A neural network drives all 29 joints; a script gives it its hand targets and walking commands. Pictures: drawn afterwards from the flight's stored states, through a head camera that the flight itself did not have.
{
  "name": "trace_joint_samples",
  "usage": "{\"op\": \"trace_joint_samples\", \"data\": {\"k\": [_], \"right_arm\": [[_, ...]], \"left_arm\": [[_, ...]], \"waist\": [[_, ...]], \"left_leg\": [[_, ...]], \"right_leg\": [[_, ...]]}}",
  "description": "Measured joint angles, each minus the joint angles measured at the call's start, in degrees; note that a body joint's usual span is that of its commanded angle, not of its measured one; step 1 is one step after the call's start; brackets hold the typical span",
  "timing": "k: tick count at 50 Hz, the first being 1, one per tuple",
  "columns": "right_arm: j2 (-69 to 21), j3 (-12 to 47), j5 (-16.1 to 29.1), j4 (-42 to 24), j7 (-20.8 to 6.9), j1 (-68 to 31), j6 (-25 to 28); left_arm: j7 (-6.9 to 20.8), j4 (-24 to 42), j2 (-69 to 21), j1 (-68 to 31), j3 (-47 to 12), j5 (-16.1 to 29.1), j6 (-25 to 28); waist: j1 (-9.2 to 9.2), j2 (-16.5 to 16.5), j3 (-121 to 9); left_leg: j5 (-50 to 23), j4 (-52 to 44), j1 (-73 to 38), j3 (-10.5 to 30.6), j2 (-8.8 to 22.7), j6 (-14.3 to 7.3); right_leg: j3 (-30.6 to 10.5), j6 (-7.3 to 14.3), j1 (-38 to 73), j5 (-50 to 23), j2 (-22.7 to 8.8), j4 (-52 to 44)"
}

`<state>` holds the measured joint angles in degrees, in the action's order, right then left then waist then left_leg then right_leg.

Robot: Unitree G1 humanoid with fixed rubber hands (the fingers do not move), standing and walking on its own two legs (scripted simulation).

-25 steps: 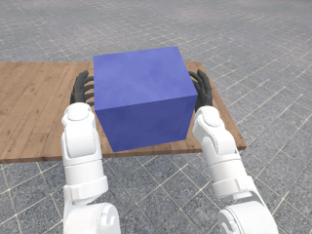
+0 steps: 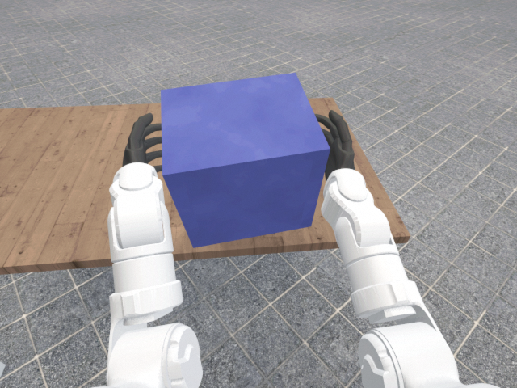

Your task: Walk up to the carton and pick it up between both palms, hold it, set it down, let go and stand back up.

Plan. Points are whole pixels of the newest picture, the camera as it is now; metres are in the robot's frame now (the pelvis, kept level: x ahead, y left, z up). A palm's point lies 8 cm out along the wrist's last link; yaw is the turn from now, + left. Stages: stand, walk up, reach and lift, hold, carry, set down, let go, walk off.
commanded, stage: hold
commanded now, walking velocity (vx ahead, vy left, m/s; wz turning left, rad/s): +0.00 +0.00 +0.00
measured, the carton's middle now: (242, 163) +0.39 +0.02 +0.16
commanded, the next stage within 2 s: set down in 1.86 s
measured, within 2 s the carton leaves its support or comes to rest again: neither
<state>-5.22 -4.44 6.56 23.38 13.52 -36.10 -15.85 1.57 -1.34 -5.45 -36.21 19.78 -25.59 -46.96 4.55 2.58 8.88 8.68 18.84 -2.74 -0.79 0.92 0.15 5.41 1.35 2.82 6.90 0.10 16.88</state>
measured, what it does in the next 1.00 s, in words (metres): stands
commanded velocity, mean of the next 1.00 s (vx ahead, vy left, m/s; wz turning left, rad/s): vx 0.00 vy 0.00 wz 0.00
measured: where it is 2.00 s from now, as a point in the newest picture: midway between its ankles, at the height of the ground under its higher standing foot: outside the picture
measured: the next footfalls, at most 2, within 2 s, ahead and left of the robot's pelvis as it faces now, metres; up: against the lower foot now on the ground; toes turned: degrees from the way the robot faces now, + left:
none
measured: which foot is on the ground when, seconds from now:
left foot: down 0.00-1.00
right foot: down 0.00-1.00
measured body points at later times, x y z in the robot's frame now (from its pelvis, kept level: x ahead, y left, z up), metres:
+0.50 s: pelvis +0.00 +0.00 +0.00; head -0.02 +0.02 +0.45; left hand +0.37 +0.17 +0.19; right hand +0.37 -0.12 +0.18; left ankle +0.04 +0.12 -0.75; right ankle +0.05 -0.10 -0.75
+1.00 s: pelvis +0.00 +0.00 +0.00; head -0.03 +0.03 +0.45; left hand +0.36 +0.17 +0.19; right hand +0.37 -0.12 +0.19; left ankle +0.04 +0.12 -0.75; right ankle +0.05 -0.10 -0.75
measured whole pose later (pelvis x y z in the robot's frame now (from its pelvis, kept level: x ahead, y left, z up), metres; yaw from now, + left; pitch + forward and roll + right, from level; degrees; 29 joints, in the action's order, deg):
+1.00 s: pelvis +0.00 +0.00 +0.00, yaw +0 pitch -14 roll -1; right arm -5.0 -2.3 8.7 18.6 14.4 -34.1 -17.7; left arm 1.4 4.6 -5.5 -33.2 18.1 -24.9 -49.3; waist 4.5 3.2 9.8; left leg 9.4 19.7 -3.3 -0.6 1.0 0.1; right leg 5.6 1.1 4.2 6.8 0.2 16.2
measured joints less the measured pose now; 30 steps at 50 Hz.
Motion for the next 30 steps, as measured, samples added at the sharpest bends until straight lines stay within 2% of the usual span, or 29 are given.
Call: {"op": "trace_joint_samples", "data": {"k": [8,15,23,30], "right_arm": [[0.22,2.34,1.48,-1.31,1.12,0.89,0.16],[-0.02,3.47,2.30,-4.16,1.90,2.34,-0.49],[-0.84,0.61,0.45,-3.02,0.82,0.91,-0.61],[0.14,1.15,1.31,-2.94,0.89,0.41,-0.47]], "left_arm": [[0.86,2.21,0.65,1.27,0.07,0.42,-0.42],[1.50,5.12,0.55,2.90,-0.20,0.57,-0.82],[0.53,3.36,0.30,1.01,-0.26,0.59,-0.77],[0.22,2.95,0.69,0.51,-0.78,0.88,-0.65]], "waist": [[0.51,1.01,0.46],[0.24,1.21,0.99],[-0.32,0.80,0.98],[0.39,0.20,1.02]], "left_leg": [[0.23,0.00,-0.90,0.94,0.17,0.42],[0.62,0.55,-1.21,1.06,0.25,0.47],[0.27,0.65,0.32,0.76,-0.07,0.03],[0.27,0.55,0.57,0.66,-0.20,-0.11]], "right_leg": [[0.92,0.18,1.48,0.29,0.19,-0.54],[1.04,0.15,2.16,0.31,0.28,-0.73],[0.77,-0.05,0.34,0.10,-0.07,-0.15],[0.67,-0.30,0.31,-0.17,-0.18,-0.73]]}}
